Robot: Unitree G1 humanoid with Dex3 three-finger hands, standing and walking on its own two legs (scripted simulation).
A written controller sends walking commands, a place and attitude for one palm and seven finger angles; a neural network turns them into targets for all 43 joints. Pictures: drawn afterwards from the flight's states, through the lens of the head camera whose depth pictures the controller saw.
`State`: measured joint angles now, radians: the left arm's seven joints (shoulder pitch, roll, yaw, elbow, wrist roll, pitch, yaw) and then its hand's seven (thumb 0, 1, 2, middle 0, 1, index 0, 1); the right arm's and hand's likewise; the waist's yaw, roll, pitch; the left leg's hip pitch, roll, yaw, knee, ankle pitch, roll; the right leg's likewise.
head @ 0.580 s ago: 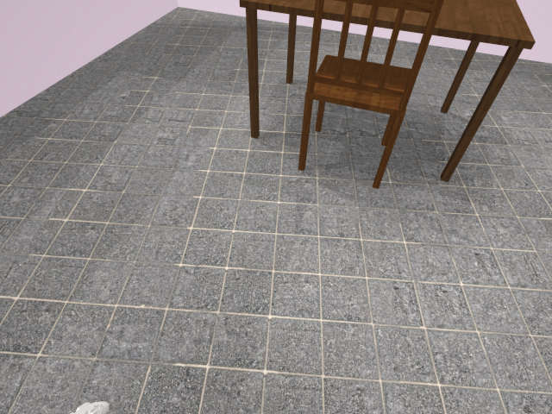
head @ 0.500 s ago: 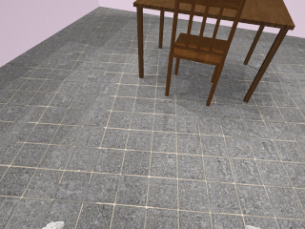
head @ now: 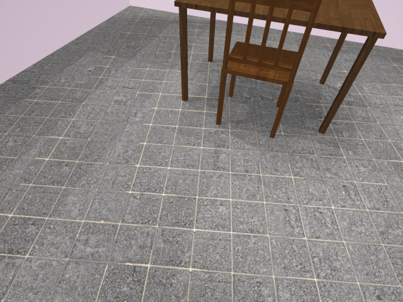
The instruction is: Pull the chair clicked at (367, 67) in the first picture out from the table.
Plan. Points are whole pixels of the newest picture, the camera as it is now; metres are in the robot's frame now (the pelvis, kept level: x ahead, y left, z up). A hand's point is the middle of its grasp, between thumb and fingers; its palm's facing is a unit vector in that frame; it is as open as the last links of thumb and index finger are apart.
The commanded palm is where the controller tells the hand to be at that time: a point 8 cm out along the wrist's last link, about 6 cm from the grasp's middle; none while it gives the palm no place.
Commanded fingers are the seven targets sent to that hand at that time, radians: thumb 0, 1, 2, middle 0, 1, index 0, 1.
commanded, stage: stand and wait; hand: left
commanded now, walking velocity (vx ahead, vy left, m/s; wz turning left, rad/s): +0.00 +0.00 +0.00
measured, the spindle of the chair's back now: (265, 36) +1.41 -0.26 -0.08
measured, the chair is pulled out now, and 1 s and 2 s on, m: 0.00 0.00 0.00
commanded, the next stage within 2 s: look at it before walking up in 0.26 s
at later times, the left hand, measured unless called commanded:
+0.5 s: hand out of the picture +0.07 +0.24 -0.16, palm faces -0.03 -0.95 -0.32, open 7.4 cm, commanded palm none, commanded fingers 0.00 0.90 0.90 -0.20 -0.30 -0.20 -0.30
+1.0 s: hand out of the picture +0.08 +0.24 -0.16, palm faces -0.03 -0.94 -0.33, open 7.4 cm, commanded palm none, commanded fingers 0.00 0.90 0.90 -0.20 -0.30 -0.20 -0.30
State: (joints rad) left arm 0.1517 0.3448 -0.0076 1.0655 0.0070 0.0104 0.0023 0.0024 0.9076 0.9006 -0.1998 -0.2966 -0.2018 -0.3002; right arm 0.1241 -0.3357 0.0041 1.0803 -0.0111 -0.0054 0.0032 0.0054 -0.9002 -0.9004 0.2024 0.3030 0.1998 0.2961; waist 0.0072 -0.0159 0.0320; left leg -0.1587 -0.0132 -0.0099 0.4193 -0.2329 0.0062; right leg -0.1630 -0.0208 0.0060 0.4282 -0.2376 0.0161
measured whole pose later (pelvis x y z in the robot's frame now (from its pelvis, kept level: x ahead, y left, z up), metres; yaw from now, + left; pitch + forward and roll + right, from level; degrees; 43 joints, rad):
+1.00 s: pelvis +0.01 -0.01 +0.00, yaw +0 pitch -1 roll +0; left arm 0.14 0.34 -0.01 1.09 0.01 0.00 0.00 0.00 0.91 0.90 -0.20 -0.30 -0.20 -0.30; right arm 0.11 -0.33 0.01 1.11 -0.01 -0.01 0.00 0.00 -0.90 -0.90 0.20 0.30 0.20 0.30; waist 0.01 -0.01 0.03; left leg -0.13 0.00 -0.01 0.36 -0.21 -0.01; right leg -0.14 -0.01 0.01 0.38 -0.22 0.01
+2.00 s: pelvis +0.32 -0.02 +0.00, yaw -29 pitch -1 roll -1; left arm 0.25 0.24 0.10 0.98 0.04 0.02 -0.02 0.00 0.92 0.90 -0.19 -0.30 -0.19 -0.30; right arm 0.27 -0.16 -0.05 1.00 -0.02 -0.09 -0.02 -0.02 -0.94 -0.90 0.20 0.30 0.20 0.30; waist 0.02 -0.06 0.02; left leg -0.20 0.05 0.25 0.44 -0.24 0.06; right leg -0.60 -0.07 -0.02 1.22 -0.22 0.01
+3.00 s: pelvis +0.65 -0.22 +0.00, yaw -48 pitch +0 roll -2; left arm 0.27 0.21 0.05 1.04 0.02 0.01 0.01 0.00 0.92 0.90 -0.19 -0.30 -0.20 -0.30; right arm 0.21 -0.15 -0.01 0.98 -0.01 -0.05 -0.02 -0.01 -0.92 -0.90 0.20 0.30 0.20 0.30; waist 0.02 -0.05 0.03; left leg -0.26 0.04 0.15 0.46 -0.20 0.06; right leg -0.43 -0.06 -0.04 1.02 -0.38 0.03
